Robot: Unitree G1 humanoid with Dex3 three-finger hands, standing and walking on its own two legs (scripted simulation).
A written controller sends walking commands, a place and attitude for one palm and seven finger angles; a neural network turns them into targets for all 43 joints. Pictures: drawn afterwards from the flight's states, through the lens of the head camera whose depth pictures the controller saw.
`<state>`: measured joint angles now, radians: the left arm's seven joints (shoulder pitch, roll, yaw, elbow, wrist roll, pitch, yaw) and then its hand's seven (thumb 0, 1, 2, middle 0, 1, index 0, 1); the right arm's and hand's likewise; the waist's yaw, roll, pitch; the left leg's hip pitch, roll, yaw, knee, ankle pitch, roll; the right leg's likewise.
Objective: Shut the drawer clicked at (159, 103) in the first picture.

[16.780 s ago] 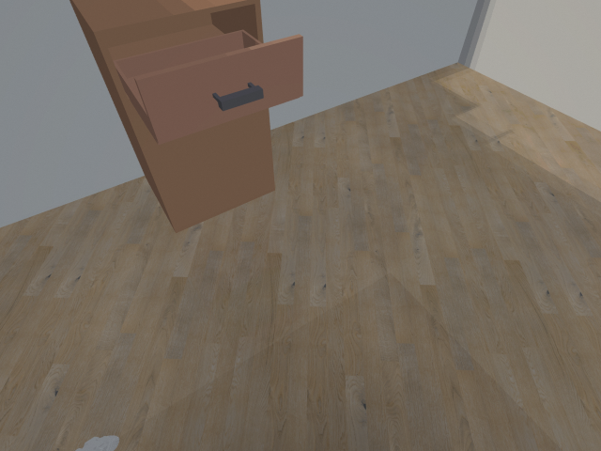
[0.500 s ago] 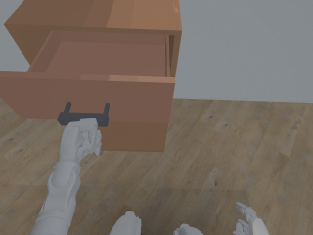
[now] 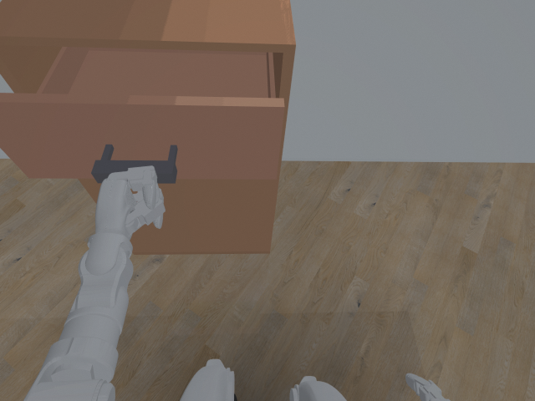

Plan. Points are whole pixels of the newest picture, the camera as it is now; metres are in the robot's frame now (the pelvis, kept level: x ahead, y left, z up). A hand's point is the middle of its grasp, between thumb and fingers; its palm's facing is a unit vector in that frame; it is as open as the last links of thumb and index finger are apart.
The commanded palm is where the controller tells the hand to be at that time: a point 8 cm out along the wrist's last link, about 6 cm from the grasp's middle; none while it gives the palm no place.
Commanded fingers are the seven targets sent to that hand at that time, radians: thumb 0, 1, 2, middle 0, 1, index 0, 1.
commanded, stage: push the drawer shut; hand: left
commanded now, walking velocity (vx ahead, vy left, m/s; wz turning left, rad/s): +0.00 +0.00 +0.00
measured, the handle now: (138, 161) +0.48 +0.21 +0.05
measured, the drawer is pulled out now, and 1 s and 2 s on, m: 0.13 0.01 0.00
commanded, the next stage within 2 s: pull the fist back off the drawer in 1.44 s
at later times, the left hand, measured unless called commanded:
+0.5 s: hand (163, 167) +0.46 +0.17 +0.05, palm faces +0.04 -1.00 -0.04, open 3.1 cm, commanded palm +0.45 +0.22 +0.05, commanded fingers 0.00 0.90 0.90 -1.40 -1.60 -1.40 -1.60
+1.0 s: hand (170, 141) +0.52 +0.17 +0.05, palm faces +0.05 -1.00 -0.04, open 3.3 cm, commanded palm +0.51 +0.21 +0.05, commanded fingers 0.00 0.90 0.90 -1.40 -1.60 -1.40 -1.60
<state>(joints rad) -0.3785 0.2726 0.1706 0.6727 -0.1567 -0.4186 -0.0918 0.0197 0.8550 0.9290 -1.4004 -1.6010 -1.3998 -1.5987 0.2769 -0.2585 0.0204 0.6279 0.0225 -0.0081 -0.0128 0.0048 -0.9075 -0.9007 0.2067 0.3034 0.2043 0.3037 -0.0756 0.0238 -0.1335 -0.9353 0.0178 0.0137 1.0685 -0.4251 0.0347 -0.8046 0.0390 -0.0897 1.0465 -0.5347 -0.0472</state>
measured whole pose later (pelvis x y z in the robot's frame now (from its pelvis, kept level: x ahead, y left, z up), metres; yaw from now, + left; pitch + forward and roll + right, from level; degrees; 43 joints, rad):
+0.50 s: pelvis -0.01 +0.00 -0.01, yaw -1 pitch +20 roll -3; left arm -0.72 0.37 0.29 1.04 -0.12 -0.46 -0.13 0.01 0.80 0.91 -1.40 -1.60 -1.40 -1.60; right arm 0.32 -0.26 0.03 0.65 0.01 0.02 0.00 0.00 -0.91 -0.90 0.21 0.30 0.20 0.30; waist -0.13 0.03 -0.13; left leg -1.04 0.03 0.01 1.12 -0.43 0.04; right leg -0.91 0.05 -0.09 1.09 -0.53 -0.05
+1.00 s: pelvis +0.00 +0.01 -0.01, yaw -2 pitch +23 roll -4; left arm -0.88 0.46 0.37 1.17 -0.05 -0.45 -0.10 0.04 0.84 0.92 -1.40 -1.60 -1.40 -1.60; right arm 0.38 -0.26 0.03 0.64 -0.02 0.08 0.02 0.00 -0.91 -0.90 0.21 0.30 0.20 0.30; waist -0.19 0.04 -0.13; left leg -1.10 0.04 0.01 1.13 -0.44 0.04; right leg -0.96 0.06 -0.09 1.09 -0.53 -0.04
